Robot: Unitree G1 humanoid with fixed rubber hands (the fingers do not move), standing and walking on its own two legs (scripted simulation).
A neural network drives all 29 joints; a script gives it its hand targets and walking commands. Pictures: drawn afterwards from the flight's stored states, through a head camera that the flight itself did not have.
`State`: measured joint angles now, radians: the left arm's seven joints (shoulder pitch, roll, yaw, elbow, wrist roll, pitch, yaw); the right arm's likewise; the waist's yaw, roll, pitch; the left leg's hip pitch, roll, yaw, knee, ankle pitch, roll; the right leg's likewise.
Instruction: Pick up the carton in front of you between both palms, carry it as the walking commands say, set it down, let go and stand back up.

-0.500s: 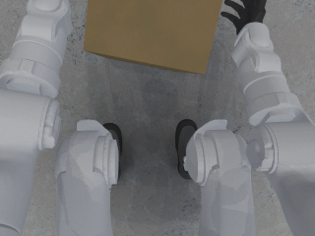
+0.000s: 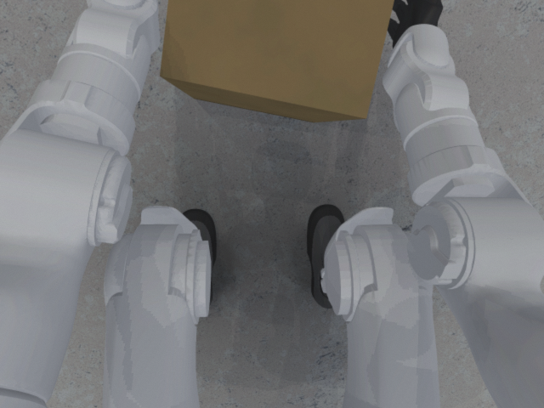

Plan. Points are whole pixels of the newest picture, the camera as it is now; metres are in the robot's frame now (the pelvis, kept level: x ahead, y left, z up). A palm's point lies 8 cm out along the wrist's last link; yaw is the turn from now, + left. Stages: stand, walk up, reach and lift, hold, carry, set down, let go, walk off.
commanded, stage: reach and lift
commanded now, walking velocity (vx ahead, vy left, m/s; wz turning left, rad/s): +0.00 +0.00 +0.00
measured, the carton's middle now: (273, 28) +0.53 +0.01 -0.25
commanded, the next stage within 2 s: none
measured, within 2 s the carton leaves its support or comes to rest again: leaves its support in 0.10 s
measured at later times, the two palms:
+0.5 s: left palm out of the picture +0.51 +0.18 -0.03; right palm (494, 15) +0.50 -0.12 -0.02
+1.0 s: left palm out of the picture +0.47 +0.17 +0.12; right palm out of the picture +0.48 -0.13 +0.13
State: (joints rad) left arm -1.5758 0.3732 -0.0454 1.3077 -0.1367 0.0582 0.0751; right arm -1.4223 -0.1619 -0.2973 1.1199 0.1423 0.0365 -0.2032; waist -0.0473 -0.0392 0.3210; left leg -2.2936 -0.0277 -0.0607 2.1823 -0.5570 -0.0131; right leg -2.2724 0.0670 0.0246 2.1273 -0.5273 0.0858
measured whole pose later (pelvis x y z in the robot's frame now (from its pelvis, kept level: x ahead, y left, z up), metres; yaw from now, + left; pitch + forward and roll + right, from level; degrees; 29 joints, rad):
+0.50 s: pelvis +0.00 -0.01 +0.05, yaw +3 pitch +41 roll -3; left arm -1.20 0.17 0.25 0.93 0.10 0.31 0.05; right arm -1.06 0.03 -0.54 0.70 -0.10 0.28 -0.14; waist -0.04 -0.02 -0.06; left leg -2.18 -0.11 -0.09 2.00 -0.53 -0.05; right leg -2.16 0.10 0.07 1.97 -0.54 0.10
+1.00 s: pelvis +0.03 -0.01 +0.18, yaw +4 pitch +39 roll -1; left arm -0.88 0.03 0.33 0.71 0.16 0.35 0.04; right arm -0.80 0.10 -0.47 0.57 -0.15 0.33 -0.09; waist -0.03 -0.01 -0.21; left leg -1.77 -0.10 -0.10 1.60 -0.50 -0.05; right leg -1.76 0.11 0.10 1.59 -0.51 0.07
